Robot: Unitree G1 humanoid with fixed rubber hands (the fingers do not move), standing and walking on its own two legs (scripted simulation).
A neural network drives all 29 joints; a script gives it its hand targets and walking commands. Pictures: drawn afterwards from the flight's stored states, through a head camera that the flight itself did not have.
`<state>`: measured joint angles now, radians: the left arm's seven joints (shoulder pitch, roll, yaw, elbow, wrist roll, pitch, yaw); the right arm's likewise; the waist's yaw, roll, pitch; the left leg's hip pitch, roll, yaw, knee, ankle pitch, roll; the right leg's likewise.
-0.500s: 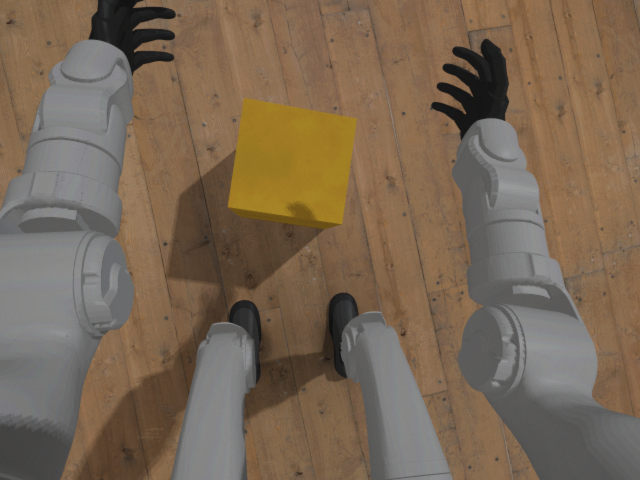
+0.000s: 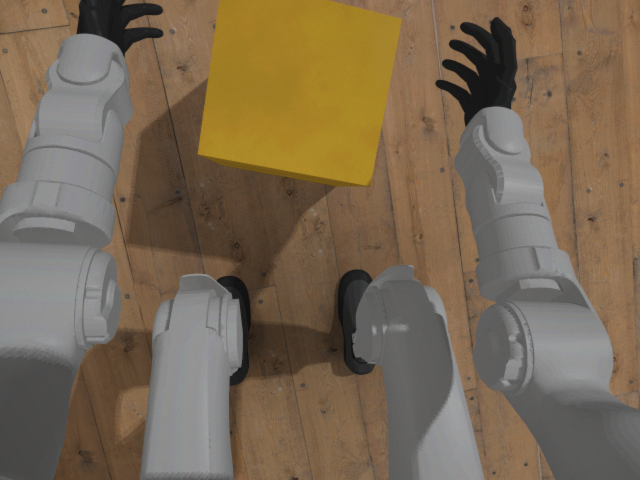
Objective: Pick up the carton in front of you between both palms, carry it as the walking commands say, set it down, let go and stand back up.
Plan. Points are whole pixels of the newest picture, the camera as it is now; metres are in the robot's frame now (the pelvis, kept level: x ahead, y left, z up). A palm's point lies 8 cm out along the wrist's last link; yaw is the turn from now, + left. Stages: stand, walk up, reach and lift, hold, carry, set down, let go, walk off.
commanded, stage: reach and lift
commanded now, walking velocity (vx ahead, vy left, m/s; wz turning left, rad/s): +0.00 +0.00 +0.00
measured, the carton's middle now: (294, 107) +0.52 +0.01 -0.34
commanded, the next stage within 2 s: none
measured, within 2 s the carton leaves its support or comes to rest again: leaves its support in 1.18 s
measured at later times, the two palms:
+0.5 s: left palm (165, 73) +0.54 +0.18 -0.29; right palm (435, 112) +0.51 -0.18 -0.28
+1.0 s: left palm (182, 70) +0.54 +0.16 -0.27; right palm (415, 107) +0.51 -0.14 -0.26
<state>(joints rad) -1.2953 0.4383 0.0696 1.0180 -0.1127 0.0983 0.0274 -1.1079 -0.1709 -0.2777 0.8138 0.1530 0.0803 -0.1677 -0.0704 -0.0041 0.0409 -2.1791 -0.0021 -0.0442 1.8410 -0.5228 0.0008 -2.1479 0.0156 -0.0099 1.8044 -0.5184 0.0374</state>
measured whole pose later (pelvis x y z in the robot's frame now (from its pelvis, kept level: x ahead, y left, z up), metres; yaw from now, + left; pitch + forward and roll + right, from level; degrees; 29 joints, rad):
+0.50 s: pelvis -0.02 +0.00 -0.10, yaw +0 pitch +37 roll -4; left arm -1.56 0.49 -0.11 1.22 -0.25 0.05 0.06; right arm -1.43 -0.27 -0.16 1.11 0.29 0.03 -0.17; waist -0.07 -0.05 0.40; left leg -2.29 0.01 -0.04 2.22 -0.56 0.01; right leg -2.27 0.04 0.00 2.17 -0.55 0.06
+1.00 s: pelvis -0.02 +0.00 -0.09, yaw +0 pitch +37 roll -3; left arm -1.63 0.41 -0.08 1.32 -0.19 0.04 0.07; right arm -1.48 -0.18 -0.24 1.15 0.18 0.03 -0.20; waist -0.06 -0.04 0.37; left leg -2.29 0.00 -0.05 2.18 -0.54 0.00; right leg -2.26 0.03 -0.01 2.14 -0.53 0.05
